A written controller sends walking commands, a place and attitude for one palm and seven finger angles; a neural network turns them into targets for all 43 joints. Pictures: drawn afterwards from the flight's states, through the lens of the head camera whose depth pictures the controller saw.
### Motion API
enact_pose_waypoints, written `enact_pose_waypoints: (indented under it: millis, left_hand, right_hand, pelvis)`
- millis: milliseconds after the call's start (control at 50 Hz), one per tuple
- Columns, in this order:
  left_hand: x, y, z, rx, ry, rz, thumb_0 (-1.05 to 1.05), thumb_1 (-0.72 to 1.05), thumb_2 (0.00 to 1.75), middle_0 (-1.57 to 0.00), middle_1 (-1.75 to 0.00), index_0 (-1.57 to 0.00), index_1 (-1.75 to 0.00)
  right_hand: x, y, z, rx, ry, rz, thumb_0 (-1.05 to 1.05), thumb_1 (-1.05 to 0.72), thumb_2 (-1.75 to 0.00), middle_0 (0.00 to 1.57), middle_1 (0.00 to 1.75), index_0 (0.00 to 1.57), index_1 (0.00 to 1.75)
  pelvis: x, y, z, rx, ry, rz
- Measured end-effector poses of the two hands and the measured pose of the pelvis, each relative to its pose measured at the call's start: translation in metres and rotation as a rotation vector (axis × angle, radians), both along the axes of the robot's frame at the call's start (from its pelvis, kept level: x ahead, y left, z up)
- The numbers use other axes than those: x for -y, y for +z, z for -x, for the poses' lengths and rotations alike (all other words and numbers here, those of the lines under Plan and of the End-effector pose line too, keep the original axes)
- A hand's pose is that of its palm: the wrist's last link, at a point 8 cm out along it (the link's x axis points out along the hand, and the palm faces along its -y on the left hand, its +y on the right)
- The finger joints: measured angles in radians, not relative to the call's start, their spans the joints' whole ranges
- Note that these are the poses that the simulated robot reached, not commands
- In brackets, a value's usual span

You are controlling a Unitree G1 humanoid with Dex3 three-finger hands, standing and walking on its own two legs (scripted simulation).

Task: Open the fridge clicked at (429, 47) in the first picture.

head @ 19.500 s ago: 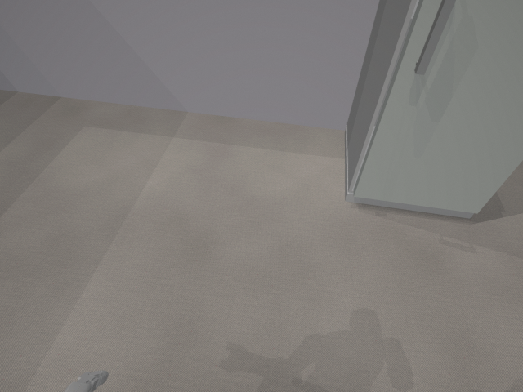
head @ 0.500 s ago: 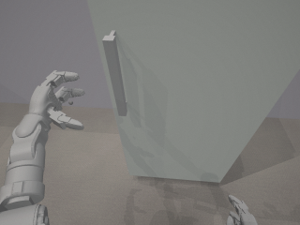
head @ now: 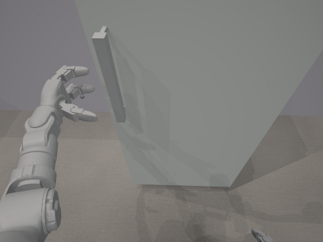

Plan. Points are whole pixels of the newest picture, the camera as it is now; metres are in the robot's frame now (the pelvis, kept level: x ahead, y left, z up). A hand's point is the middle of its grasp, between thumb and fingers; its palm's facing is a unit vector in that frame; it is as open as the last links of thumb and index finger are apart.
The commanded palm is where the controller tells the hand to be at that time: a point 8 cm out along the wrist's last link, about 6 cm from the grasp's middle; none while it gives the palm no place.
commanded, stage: move the hooked fingers beside the handle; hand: left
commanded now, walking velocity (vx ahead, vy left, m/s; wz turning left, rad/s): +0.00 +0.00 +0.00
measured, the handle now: (114, 80) +0.50 +0.14 +0.13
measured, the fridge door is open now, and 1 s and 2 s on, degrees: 0 0 0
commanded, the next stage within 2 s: feel for the door with the fingertips in 1.34 s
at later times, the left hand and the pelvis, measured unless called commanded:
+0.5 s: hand (84, 91) +0.45 +0.20 +0.14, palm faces +0.00 -1.00 +0.00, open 14.0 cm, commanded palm +0.42 +0.26 +0.15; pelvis +0.00 +0.00 +0.00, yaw -1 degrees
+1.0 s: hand (91, 88) +0.46 +0.19 +0.15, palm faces -0.02 -1.00 -0.01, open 14.0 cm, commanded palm +0.42 +0.24 +0.14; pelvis +0.00 +0.01 +0.00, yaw -1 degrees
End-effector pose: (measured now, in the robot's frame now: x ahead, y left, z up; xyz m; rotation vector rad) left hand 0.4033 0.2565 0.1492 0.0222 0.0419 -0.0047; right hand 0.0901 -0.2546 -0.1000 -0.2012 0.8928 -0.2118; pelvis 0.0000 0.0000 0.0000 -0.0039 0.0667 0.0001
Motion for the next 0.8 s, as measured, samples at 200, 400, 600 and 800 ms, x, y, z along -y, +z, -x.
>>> enact_pose_waypoints:
  millis: [200, 400, 600, 800]
  left_hand:
    - [0.005, 0.011, -0.024, 0.063, -0.007, 0.011, -0.01, -0.5, 0.3, -0.3, -1.2, -0.3, -1.2]
    - [0.008, -0.006, -0.026, 0.051, -0.018, 0.02, -0.01, -0.5, 0.3, -0.3, -1.2, -0.3, -1.19]
    - [-0.007, 0.0, -0.018, 0.059, -0.002, -0.004, -0.01, -0.5, 0.3, -0.3, -1.2, -0.3, -1.2]
    - [0.011, -0.004, -0.028, 0.042, -0.032, 0.02, -0.01, -0.5, 0.3, -0.3, -1.2, -0.3, -1.2]
  right_hand:
    - [0.009, -0.005, 0.027, -0.089, -0.032, 0.019, 0.01, -0.9, -0.9, 0.21, 0.3, 0.2, 0.29]
    - [0.009, -0.009, 0.047, -0.142, -0.071, 0.009, 0.01, -0.91, -0.9, 0.21, 0.3, 0.2, 0.29]
    - [0.001, -0.005, 0.03, -0.101, -0.051, 0.009, 0.01, -0.91, -0.9, 0.21, 0.3, 0.2, 0.29]
    - [-0.007, -0.004, 0.013, -0.065, -0.008, 0.01, 0.01, -0.91, -0.9, 0.21, 0.3, 0.2, 0.29]
  pelvis:
    - [0.002, -0.002, 0.0, -0.026, -0.001, 0.003]
    - [-0.001, -0.003, -0.003, -0.049, -0.025, 0.001]
    - [-0.004, -0.003, -0.002, -0.035, -0.012, 0.009]
    - [-0.01, -0.005, 0.0, -0.05, 0.0, 0.009]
